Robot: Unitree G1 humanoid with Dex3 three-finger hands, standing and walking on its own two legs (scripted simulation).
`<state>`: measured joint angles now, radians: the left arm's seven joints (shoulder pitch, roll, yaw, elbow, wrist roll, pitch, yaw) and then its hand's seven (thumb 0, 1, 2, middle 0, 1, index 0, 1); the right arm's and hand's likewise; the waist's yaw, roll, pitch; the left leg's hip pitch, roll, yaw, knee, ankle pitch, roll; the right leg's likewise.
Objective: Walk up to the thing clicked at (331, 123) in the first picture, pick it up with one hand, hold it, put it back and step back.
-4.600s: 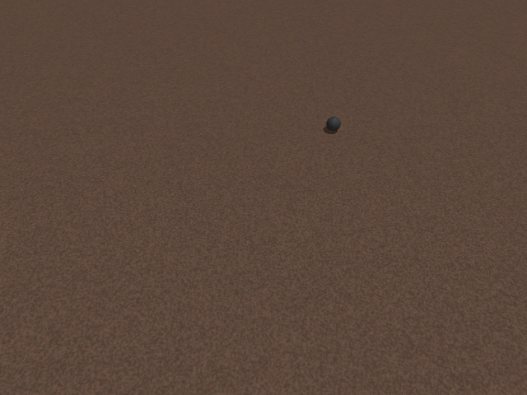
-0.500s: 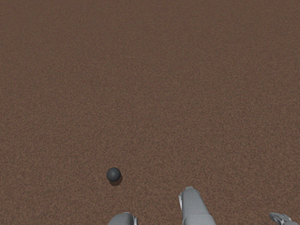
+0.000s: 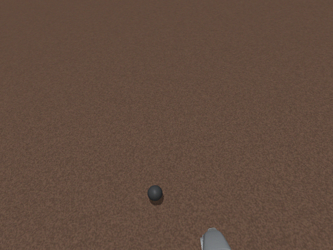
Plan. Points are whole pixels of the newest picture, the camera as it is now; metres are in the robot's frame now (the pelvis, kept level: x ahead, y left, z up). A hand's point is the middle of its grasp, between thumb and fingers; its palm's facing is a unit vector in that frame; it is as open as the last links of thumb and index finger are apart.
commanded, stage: walk up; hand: left
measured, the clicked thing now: (155, 192) +0.54 +0.11 -0.67
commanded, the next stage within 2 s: none
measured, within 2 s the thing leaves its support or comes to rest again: neither
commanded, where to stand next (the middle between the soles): +0.14 -0.04 m, yaw -4 degrees
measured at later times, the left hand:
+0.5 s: hand (84, 236) +0.19 +0.23 -0.11, palm faces -0.14 -0.92 -0.36, open 7.4 cm
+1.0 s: hand (84, 230) +0.21 +0.23 -0.11, palm faces -0.12 -0.91 -0.40, open 7.4 cm
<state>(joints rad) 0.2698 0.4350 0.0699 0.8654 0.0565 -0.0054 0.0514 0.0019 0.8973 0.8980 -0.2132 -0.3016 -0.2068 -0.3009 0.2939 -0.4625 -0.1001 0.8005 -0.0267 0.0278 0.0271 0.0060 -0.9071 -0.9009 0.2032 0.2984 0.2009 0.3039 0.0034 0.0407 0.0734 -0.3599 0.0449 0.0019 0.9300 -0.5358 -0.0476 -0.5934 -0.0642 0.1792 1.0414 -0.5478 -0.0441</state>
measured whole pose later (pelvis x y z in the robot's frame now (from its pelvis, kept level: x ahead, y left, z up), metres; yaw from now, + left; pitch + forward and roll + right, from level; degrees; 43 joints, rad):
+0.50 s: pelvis +0.07 -0.02 +0.03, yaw -6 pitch -3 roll +1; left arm 0.17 0.39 0.06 0.90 0.01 -0.02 -0.04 0.00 0.91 0.90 -0.21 -0.30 -0.20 -0.30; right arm 0.33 -0.45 -0.04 0.93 0.01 -0.03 -0.03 0.01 -0.91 -0.90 0.20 0.30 0.20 0.30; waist -0.02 -0.01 0.17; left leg -0.37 0.06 -0.05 1.12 -0.55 0.03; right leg -0.38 -0.02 0.00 0.73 -0.31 -0.02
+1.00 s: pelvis +0.09 -0.03 +0.04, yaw -5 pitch -2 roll +1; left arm 0.08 0.37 0.01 1.04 0.01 0.00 0.00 0.00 0.90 0.90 -0.21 -0.30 -0.20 -0.30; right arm 0.05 -0.40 -0.01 1.01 0.01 -0.01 0.01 0.01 -0.91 -0.90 0.20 0.30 0.20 0.30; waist 0.00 0.03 0.14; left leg -0.38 0.03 0.01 0.67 -0.25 -0.02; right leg -0.32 -0.02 0.00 0.73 -0.37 0.00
